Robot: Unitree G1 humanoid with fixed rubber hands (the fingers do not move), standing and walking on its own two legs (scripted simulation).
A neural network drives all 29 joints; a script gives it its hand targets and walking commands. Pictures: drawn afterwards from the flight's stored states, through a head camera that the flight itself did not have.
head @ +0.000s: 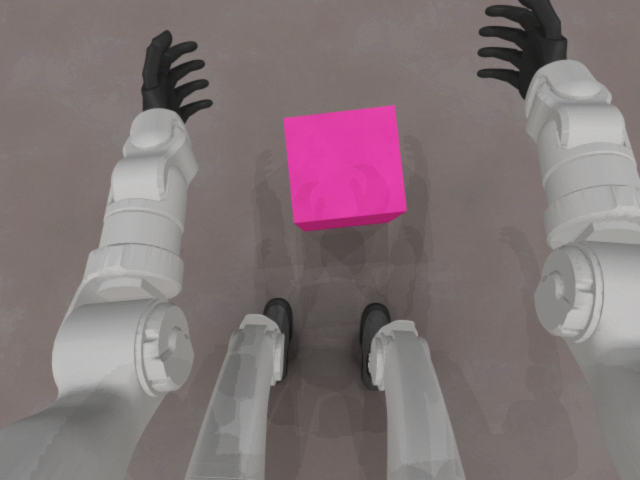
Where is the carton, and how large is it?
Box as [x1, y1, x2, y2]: [283, 105, 406, 230]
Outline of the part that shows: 394,105 283,118 294,223 303,230 387,222 406,210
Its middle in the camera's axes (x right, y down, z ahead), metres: +0.05 -0.13 +0.85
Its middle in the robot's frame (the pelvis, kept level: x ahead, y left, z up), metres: +0.52 -0.01 -0.52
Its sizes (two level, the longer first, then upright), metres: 0.210 0.200 0.250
